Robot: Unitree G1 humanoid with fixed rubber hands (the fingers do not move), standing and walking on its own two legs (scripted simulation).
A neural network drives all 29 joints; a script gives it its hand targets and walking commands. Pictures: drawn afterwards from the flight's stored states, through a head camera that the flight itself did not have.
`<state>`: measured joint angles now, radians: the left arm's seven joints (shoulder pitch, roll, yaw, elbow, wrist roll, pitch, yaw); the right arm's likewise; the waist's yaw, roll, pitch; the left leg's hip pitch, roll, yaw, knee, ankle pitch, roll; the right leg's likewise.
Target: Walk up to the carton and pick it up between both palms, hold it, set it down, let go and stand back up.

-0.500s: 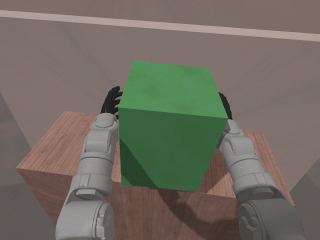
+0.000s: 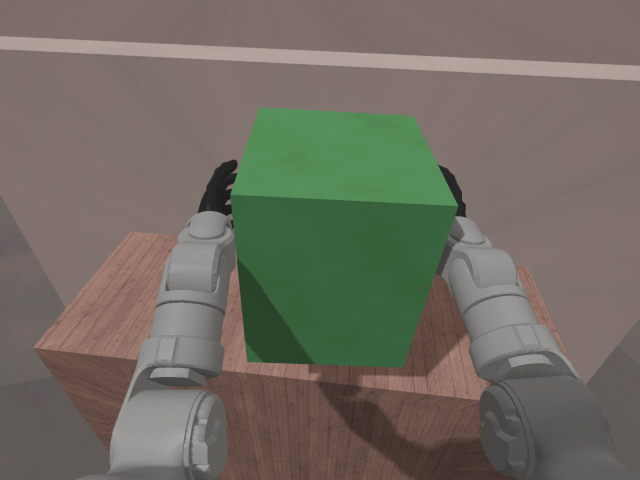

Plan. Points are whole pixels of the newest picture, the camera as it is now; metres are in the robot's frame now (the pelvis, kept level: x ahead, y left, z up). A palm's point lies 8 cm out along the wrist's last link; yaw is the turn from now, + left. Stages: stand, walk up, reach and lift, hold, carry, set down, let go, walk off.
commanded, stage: reach and lift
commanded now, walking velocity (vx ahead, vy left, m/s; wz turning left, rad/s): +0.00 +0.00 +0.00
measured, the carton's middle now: (331, 237) +0.38 +0.01 +0.17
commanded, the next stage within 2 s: hold in 0.84 s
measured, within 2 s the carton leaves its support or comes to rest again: neither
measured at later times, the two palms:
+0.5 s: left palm (212, 203) +0.39 +0.15 +0.22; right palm (449, 205) +0.39 -0.14 +0.22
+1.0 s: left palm (209, 194) +0.36 +0.15 +0.25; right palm (465, 198) +0.36 -0.14 +0.24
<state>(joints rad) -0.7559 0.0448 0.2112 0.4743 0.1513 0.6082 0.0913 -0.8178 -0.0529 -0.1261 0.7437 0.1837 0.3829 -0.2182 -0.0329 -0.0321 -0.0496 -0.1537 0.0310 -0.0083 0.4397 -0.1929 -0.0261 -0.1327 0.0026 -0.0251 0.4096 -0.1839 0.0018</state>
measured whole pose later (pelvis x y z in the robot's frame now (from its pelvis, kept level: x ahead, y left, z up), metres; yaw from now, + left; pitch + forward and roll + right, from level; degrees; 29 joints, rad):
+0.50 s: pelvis +0.00 +0.00 +0.00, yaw +0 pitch -5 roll -1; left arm -0.82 0.06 0.24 0.47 0.15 0.66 0.08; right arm -0.89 -0.07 -0.13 0.74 0.20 0.44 -0.23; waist -0.04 -0.03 -0.05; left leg -0.15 0.03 -0.01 0.44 -0.19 -0.03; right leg -0.13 0.00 -0.03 0.41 -0.19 0.00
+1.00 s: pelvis -0.01 +0.00 +0.00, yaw +0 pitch -6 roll -1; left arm -0.82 0.06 0.24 0.41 0.15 0.77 0.08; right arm -0.89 -0.09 -0.11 0.69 0.27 0.54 -0.26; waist -0.06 -0.03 -0.11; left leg -0.15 0.03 -0.01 0.44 -0.19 -0.03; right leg -0.13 0.00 -0.03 0.41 -0.18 0.00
